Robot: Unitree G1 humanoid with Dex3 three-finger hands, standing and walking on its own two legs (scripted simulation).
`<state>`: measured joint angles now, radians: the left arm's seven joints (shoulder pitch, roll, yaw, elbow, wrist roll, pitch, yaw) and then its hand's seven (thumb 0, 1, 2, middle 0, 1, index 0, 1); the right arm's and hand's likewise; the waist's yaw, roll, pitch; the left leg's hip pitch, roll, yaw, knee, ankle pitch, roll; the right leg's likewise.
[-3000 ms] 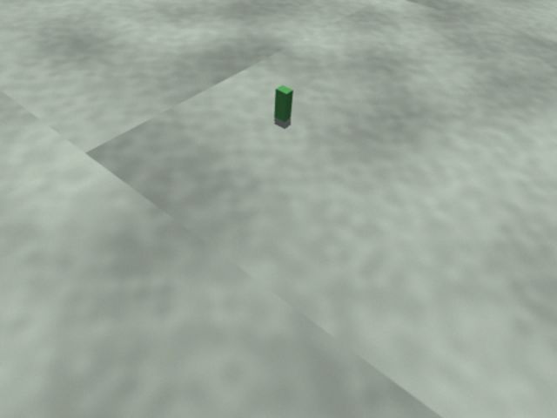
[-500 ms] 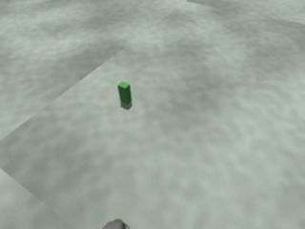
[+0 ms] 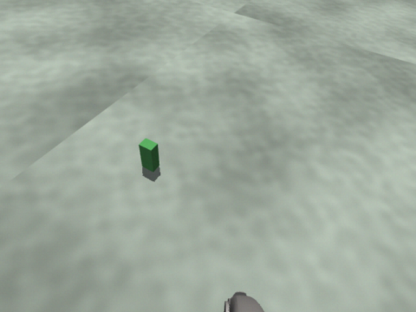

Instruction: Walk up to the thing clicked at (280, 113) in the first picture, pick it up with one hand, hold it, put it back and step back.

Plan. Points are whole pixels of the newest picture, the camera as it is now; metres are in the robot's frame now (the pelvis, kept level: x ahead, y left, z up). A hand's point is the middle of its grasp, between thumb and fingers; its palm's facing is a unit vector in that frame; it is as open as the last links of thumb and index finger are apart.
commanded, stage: walk up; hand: left
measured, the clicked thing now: (149, 155) +1.07 +0.24 -0.68
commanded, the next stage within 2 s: none
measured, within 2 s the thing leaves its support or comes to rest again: neither
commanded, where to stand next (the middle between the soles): +0.74 +0.02 m, yaw +1 degrees
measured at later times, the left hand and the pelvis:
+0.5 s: hand (87, 253) +0.28 +0.24 -0.13, palm faces +0.00 -0.93 -0.38, open 7.4 cm; pelvis +0.23 -0.03 +0.00, yaw +1 degrees
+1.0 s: hand (103, 174) +0.52 +0.27 -0.14, palm faces -0.08 -0.92 -0.37, open 7.4 cm; pelvis +0.43 -0.01 -0.01, yaw -1 degrees
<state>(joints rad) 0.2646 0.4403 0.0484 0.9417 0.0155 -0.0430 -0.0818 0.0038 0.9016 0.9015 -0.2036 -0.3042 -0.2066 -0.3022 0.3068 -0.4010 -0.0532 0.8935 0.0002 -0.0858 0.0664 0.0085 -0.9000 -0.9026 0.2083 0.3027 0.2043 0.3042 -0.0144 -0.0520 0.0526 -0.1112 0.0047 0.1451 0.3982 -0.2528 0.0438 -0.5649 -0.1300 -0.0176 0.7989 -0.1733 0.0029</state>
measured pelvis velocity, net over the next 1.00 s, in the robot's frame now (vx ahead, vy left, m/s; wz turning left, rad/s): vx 0.43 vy -0.01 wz -0.01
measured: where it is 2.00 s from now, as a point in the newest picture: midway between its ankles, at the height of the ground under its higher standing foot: (186, 216)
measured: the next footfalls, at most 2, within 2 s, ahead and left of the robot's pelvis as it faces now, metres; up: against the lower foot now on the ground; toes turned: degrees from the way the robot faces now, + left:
right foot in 0.16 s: +0.26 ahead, -0.15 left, +0.00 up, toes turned -6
left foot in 0.60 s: +0.42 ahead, +0.12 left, +0.00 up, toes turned +7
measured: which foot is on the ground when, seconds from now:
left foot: down 0.00-0.18, up 0.20-0.58, down 0.60-1.00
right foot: up 0.00-0.14, down 0.16-0.62, up 0.64-1.00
